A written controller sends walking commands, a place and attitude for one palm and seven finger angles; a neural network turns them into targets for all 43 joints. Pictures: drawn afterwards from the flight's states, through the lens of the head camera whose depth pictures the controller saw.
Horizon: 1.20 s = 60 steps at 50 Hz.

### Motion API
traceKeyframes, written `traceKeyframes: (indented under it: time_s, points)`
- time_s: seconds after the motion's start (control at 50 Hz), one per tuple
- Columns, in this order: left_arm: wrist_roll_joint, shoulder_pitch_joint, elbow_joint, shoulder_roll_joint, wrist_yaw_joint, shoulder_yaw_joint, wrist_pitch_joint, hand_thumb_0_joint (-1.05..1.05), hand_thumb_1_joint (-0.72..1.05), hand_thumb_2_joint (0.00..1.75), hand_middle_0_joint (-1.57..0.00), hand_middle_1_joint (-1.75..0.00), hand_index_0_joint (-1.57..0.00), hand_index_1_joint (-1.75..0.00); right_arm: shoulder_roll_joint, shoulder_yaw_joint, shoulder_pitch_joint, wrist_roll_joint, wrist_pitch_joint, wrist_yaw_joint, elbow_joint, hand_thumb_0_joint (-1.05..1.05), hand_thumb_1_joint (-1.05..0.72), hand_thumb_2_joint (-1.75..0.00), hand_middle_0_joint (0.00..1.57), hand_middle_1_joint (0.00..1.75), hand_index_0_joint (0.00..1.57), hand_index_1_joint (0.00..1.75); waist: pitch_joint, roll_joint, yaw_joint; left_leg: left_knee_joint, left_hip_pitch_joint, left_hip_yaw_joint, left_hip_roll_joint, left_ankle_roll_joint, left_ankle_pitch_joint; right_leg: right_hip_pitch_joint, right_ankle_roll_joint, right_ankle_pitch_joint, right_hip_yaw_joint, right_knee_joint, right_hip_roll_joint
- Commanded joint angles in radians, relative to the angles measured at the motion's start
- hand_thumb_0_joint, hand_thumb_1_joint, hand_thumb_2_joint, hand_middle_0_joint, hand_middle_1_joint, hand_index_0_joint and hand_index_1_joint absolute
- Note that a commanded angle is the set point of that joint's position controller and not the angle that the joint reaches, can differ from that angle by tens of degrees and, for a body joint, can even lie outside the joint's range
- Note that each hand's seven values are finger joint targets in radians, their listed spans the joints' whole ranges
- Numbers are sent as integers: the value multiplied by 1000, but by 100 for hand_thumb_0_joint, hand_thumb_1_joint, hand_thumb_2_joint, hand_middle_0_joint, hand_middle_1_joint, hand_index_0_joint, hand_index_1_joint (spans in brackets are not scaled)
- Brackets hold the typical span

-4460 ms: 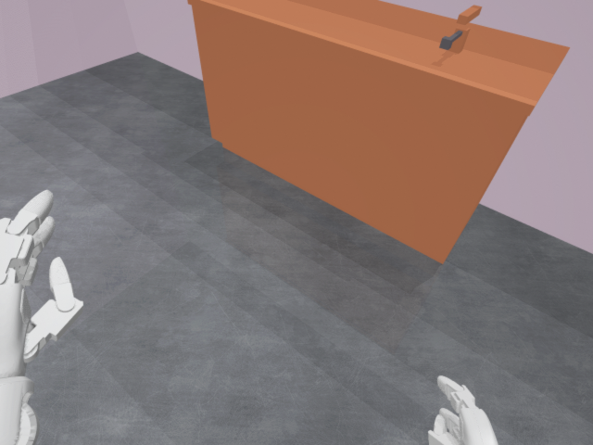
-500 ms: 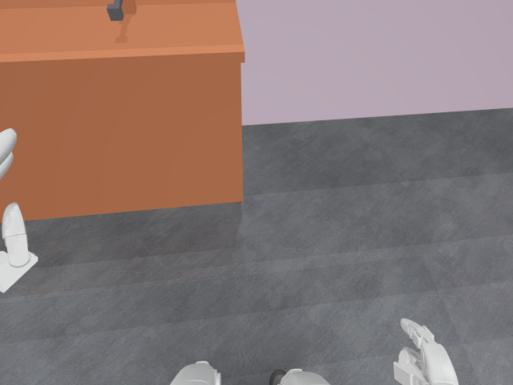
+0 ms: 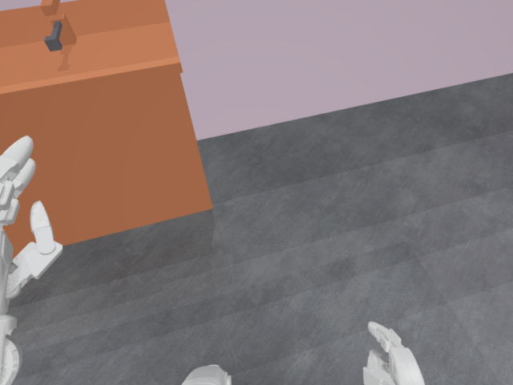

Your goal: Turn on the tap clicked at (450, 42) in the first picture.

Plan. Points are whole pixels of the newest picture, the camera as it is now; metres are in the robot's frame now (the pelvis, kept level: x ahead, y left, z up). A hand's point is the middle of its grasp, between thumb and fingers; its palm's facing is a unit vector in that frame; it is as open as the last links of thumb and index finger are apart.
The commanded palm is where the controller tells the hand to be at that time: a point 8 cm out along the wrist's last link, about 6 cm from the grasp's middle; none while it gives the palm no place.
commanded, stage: take the last steps up to it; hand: left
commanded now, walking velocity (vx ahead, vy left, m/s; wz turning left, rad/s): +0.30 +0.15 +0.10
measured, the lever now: (53, 43) +0.85 +0.57 +0.09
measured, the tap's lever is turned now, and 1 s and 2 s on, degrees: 0 0 0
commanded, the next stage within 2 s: come to a stop and stand still in 1.80 s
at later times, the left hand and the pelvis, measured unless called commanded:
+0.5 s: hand (43, 237) +0.24 +0.25 +0.18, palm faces +0.45 -0.77 -0.45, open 7.4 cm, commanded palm +0.18 +0.30 +0.19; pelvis +0.04 +0.01 +0.00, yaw +4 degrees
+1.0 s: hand (24, 147) +0.38 +0.34 +0.18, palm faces +0.39 -0.80 -0.46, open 7.4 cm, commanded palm +0.31 +0.38 +0.19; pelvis +0.16 +0.10 +0.01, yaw +1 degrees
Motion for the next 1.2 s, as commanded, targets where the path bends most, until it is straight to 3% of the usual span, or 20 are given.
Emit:
traceKeyframes:
  time_s: [0.0,0.16,0.2,0.24,0.38,0.4,0.44,0.52,0.58,0.68,0.76,0.78,0.8,0.84,0.92,1.08,1.12,1.14,1.16,1.18]
  points:
    - [-10,109,-147,184,43,186,-60,0,90,90,-20,-30,-20,-30,-102,-39,-91,-2,-20,-20,-155,0,-90,-90,20,30,20,30,-213,-182,0,-87,-72,-14,8,10,55,214,-125,249,233,-258,-271]
    - [7,48,-224,174,60,137,-79,0,90,90,-20,-30,-20,-30,-136,-82,-15,-16,-54,-54,-148,0,-90,-90,20,30,20,30,-207,-35,-16,-592,287,47,-34,72,93,86,-51,-122,194,-162,-210]
    - [12,28,-245,159,60,123,-90,0,90,90,-20,-30,-20,-30,-170,-91,-18,-14,-61,-58,-159,0,-90,-90,20,30,20,30,-178,232,-5,-673,386,-242,168,182,103,-111,26,-148,25,115,-48]
    - [35,2,-189,184,52,123,-96,0,90,90,-20,-30,-20,-30,-142,-80,-31,-20,-81,-60,-124,0,-90,-90,20,30,20,30,-96,273,-11,-763,278,-368,264,257,37,-209,43,-278,-6,363,-47]
    - [27,-64,-104,129,35,71,-82,0,90,90,-20,-30,-20,-30,-151,-79,-33,-10,-99,-48,-103,0,-90,-90,20,30,20,30,-90,114,12,-535,105,-78,108,158,151,154,50,-60,-95,-110,-45]
    - [30,-57,-76,142,34,83,-78,0,90,90,-20,-30,-20,-30,-141,-80,-31,-9,-92,-46,-100,0,-90,-90,20,30,20,30,-116,-4,17,-385,18,-33,70,136,128,262,17,-34,-1,-182,-109]
    - [11,-56,-29,180,31,115,-74,0,90,90,-20,-30,-20,-30,-140,-87,-66,-9,-73,-34,-124,0,-90,-90,20,30,20,30,-99,-354,22,122,-291,12,-67,51,-85,340,-157,-64,614,-367,-479]
    - [5,-42,-71,198,14,148,-106,0,90,90,-20,-30,-20,-30,-131,-74,-67,-12,-38,-23,-96,0,-90,-90,20,30,20,30,-55,-141,3,211,-247,-83,35,19,93,156,-142,-3,329,-359,-408]
    - [10,-33,-107,173,19,130,-125,0,90,90,-20,-30,-20,-30,-104,-56,-79,-16,-33,-21,-107,0,-90,-90,20,30,20,30,-96,-189,-2,-7,-158,-7,40,21,154,177,-94,250,106,-307,-333]
    - [9,-8,-208,182,44,142,-108,0,90,90,-20,-30,-20,-30,-87,-69,-80,-21,-65,-29,-150,0,-90,-90,20,30,20,30,-163,-228,42,-330,45,150,-41,42,160,246,-84,432,77,-224,-301]
    - [8,-13,-255,179,53,150,-103,0,90,90,-20,-30,-20,-30,-109,-94,-33,-15,-75,-47,-162,0,-90,-90,20,30,20,30,-265,-103,-5,-560,349,189,-78,53,309,198,-5,468,-15,64,-216]
    - [2,-31,-284,170,51,143,-112,0,90,90,-20,-30,-20,-30,-134,-107,-21,-8,-74,-47,-165,0,-90,-90,20,30,20,30,-310,58,-24,-566,502,62,17,93,389,65,30,322,-61,264,-168]
    - [2,-19,-290,165,52,149,-118,0,90,90,-20,-30,-20,-30,-154,-120,-27,-7,-71,-42,-166,0,-90,-90,20,30,20,30,-324,269,-13,-565,645,-216,232,203,622,-196,63,-210,-79,479,-74]
    - [8,20,-198,212,52,172,-115,0,90,90,-20,-30,-20,-30,-131,-99,-37,-11,-78,-39,-148,0,-90,-90,20,30,20,30,-263,179,-19,-625,549,-361,332,307,595,-321,47,-346,24,717,-79]
    - [-2,36,-324,187,36,170,-109,0,90,90,-20,-30,-20,-30,-128,-104,-53,11,-94,-22,-131,0,-90,-90,20,30,20,30,-194,174,4,-625,451,-111,219,249,490,-364,63,-195,-13,545,-128]
    - [-13,90,-181,169,29,168,-62,0,90,90,-20,-30,-20,-30,-123,-76,-36,0,-94,-34,-131,0,-90,-90,20,30,20,30,-226,81,9,-482,330,35,168,152,620,55,55,15,-163,-32,-13]
    - [-3,65,-108,167,24,162,-48,0,90,90,-20,-30,-20,-30,-115,-77,-48,5,-71,-38,-121,0,-90,-90,20,30,20,30,-264,-87,20,-191,158,99,101,115,439,271,1,146,-11,-150,-132]
    - [7,32,-103,203,23,178,-51,0,90,90,-20,-30,-20,-30,-105,-77,-61,-2,-62,-35,-139,0,-90,-90,20,30,20,30,-260,-320,15,81,-113,134,-30,67,99,413,-106,276,389,-205,-356]
    - [-10,25,-53,217,23,214,-54,0,90,90,-20,-30,-20,-30,-119,-78,-78,-9,-63,-27,-144,0,-90,-90,20,30,20,30,-219,-360,22,281,-254,1,-52,43,-110,394,-175,267,618,-289,-508]
    - [-9,-41,-89,181,16,175,-68,0,90,90,-20,-30,-20,-30,-132,-93,-57,-9,-63,-17,-124,0,-90,-90,20,30,20,30,-194,-286,4,342,-251,-94,-17,33,-46,336,-163,140,578,-313,-494]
